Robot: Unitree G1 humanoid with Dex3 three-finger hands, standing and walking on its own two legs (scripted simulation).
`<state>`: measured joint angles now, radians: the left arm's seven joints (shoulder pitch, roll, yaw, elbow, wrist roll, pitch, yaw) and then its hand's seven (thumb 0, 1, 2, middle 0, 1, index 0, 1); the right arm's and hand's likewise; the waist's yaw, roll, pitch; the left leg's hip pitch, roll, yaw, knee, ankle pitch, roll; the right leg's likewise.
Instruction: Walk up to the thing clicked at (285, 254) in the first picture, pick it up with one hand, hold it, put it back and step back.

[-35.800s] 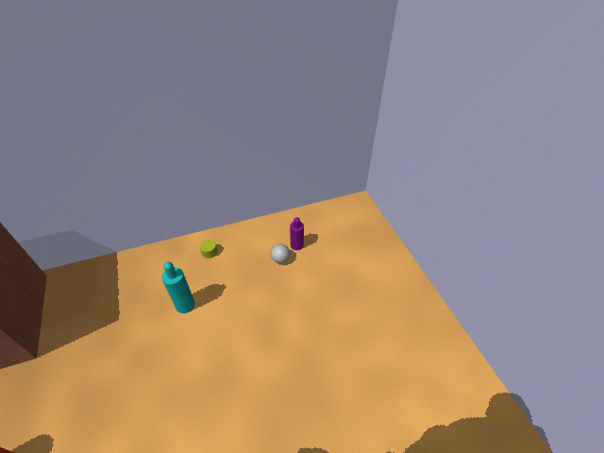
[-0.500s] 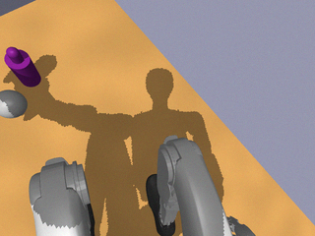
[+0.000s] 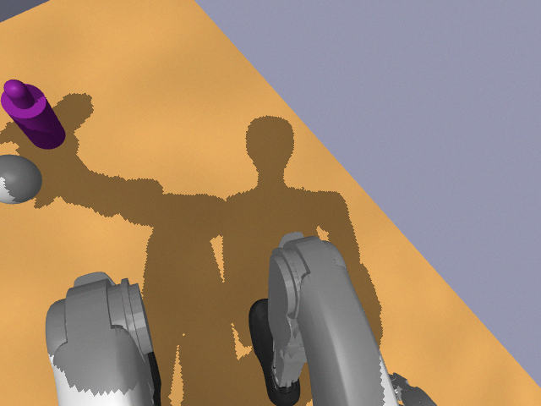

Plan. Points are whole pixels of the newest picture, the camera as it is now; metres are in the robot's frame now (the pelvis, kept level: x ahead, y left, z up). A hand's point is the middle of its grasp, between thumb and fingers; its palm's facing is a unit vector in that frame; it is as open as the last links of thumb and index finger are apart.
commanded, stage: rise first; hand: left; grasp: from above
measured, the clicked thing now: (12, 179) +0.49 +0.32 -0.28
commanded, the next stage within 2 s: approach in 1.72 s
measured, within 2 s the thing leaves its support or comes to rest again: neither
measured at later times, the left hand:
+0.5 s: hand out of the picture +0.45 +0.35 -0.17, palm faces -0.47 -0.09 -0.88, open 13.7 cm
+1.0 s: hand out of the picture +0.45 +0.34 -0.17, palm faces -0.46 -0.09 -0.89, open 13.8 cm
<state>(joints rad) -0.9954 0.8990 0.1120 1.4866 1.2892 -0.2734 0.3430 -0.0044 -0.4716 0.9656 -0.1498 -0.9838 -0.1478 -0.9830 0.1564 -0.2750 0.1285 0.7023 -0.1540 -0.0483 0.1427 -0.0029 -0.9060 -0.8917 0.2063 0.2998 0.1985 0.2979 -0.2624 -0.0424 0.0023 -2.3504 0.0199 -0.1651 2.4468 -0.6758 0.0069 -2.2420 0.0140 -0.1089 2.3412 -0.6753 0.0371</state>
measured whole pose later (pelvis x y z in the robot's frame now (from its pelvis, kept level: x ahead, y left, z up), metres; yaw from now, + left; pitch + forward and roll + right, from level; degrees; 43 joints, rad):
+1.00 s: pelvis +0.00 +0.00 +0.00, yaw +0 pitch +32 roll -10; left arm -0.99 0.89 0.12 1.48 1.29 -0.28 0.35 0.00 -0.47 0.96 -0.15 -0.96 -0.15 -0.97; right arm 0.16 -0.28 0.13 0.70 -0.15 -0.05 0.15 0.00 -0.90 -0.89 0.21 0.30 0.20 0.30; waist -0.26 -0.04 0.00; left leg -2.35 0.02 -0.17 2.45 -0.68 0.00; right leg -2.24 0.01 -0.11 2.35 -0.68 0.03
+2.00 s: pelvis +0.00 +0.00 +0.00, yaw +0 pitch +32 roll -10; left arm -1.03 0.88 0.06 1.51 1.29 -0.28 0.35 -0.01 -0.53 1.01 -0.10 -1.04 -0.10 -1.04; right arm 0.16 -0.28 0.14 0.70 -0.16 -0.05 0.15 0.00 -0.91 -0.89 0.21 0.30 0.20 0.30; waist -0.27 -0.05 0.00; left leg -2.35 0.02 -0.17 2.45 -0.67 0.00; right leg -2.25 0.02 -0.11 2.34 -0.67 0.04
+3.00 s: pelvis +0.00 +0.00 -0.01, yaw -2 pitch +31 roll -11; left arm -1.10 0.94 0.08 1.67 1.34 -0.24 0.48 0.00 -0.50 1.01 -0.09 -1.05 -0.10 -1.05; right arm 0.15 -0.29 0.21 0.66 -0.20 -0.11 0.15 0.00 -0.90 -0.89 0.21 0.30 0.20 0.30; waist -0.35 -0.09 0.06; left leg -2.37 0.02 -0.19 2.49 -0.68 0.00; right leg -2.26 0.03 -0.13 2.37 -0.67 0.04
